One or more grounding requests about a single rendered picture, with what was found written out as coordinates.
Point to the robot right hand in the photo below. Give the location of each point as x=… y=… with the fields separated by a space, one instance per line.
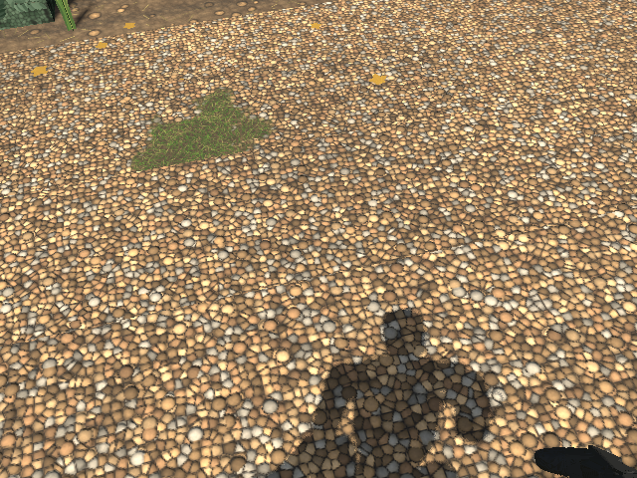
x=582 y=463

